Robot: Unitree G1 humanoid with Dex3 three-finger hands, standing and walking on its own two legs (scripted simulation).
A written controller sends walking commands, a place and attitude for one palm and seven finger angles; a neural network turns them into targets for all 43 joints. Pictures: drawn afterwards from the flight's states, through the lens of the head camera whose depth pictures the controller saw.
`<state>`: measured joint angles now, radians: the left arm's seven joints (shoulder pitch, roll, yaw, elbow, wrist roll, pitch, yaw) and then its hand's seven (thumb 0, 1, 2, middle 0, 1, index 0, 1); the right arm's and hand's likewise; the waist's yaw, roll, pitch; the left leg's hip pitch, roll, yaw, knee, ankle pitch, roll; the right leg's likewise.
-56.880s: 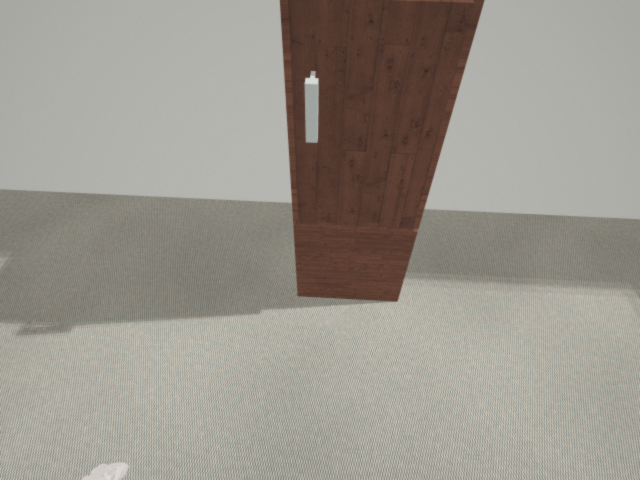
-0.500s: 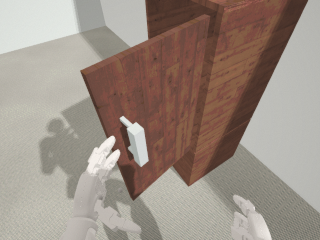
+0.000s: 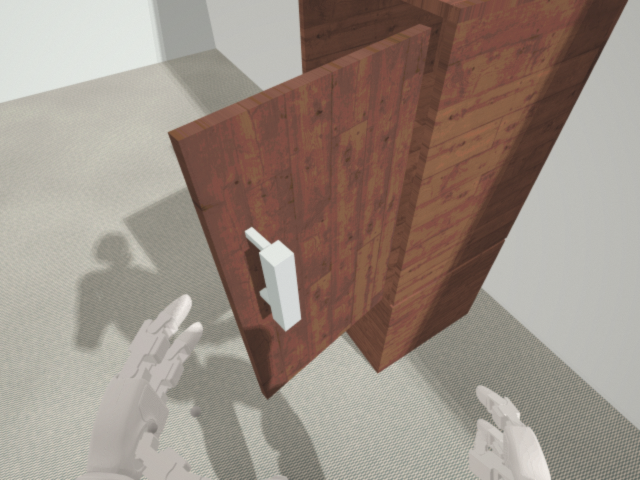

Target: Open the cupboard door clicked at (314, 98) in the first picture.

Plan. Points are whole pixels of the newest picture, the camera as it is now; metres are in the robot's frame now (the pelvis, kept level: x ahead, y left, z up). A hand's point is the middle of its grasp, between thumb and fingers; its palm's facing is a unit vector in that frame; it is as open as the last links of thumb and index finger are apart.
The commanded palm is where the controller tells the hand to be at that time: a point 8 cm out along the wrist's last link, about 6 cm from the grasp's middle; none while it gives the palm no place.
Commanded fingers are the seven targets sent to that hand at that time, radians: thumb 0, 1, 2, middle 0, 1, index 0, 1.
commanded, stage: draw the hand back to the body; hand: left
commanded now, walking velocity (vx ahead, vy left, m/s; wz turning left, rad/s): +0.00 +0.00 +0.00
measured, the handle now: (271, 278) +0.33 +0.08 +0.10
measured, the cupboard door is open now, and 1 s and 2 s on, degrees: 100 100 100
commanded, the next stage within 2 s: step back with the hand held close in 1.64 s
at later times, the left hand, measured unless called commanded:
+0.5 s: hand (143, 394) +0.18 +0.17 +0.13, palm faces -0.01 -1.00 -0.06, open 16.3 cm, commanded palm +0.15 +0.24 +0.14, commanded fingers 0.00 -0.40 0.34 -0.15 -0.30 -0.15 -0.30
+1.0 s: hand (55, 345) +0.20 +0.24 +0.17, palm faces +0.32 -0.87 -0.38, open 12.3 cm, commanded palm +0.16 +0.29 +0.20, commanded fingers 0.00 0.48 0.72 -0.19 -0.30 -0.19 -0.30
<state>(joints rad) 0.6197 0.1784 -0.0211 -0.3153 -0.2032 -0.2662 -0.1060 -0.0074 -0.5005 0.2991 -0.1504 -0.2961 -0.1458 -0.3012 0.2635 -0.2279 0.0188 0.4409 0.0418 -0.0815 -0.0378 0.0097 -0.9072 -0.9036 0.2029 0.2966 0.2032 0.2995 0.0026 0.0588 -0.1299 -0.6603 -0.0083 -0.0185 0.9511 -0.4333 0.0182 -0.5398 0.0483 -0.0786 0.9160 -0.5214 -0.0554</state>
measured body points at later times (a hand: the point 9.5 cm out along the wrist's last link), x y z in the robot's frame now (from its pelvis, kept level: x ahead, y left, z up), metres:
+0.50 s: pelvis +0.00 +0.01 +0.01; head +0.00 +0.00 +0.46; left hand +0.18 +0.23 +0.13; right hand +0.19 -0.21 -0.05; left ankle +0.03 +0.11 -0.69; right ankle -0.03 -0.08 -0.69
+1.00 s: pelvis +0.02 +0.02 +0.05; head +0.01 +0.00 +0.50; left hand +0.18 +0.29 +0.19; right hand +0.20 -0.20 -0.03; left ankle +0.03 +0.11 -0.69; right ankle -0.03 -0.08 -0.69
